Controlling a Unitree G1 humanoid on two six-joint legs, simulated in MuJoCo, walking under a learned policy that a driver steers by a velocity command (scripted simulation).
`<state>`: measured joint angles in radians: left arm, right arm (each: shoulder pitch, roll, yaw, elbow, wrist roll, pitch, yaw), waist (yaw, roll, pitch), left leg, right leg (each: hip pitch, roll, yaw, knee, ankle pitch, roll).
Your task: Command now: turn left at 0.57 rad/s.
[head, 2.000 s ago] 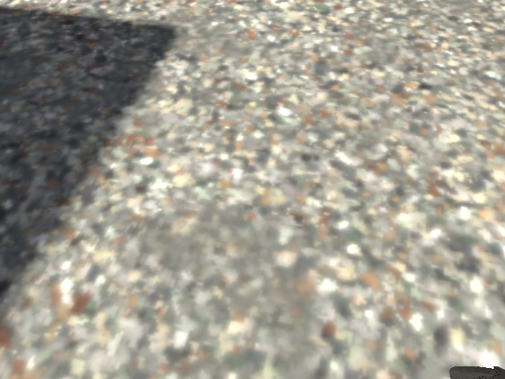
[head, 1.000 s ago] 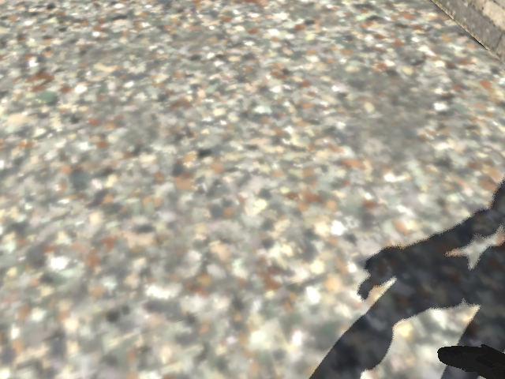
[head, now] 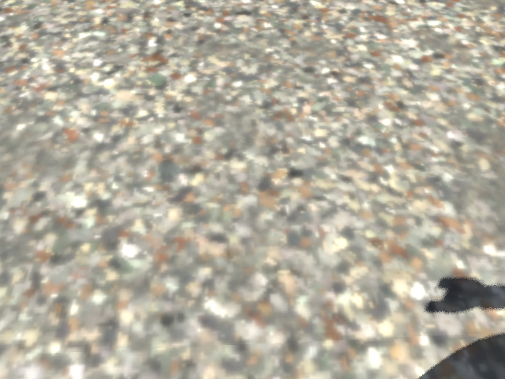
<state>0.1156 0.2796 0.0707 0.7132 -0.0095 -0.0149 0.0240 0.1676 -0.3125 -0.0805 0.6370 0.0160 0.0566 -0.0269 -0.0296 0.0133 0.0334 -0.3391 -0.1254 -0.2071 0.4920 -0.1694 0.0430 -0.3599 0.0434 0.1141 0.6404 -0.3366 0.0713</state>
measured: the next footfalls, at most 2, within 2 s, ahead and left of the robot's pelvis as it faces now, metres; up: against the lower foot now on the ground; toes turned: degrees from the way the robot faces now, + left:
right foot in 0.04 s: +0.06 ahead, -0.13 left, +0.00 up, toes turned +8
left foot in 0.46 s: -0.01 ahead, +0.13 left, +0.00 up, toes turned +17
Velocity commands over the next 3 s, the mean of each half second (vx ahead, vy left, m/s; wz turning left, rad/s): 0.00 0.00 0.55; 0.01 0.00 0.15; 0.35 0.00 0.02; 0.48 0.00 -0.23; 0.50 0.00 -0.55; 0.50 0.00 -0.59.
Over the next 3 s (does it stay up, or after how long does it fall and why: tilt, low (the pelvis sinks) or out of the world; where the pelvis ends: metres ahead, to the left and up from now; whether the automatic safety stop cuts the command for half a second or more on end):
stays up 0.89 0.24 -0.01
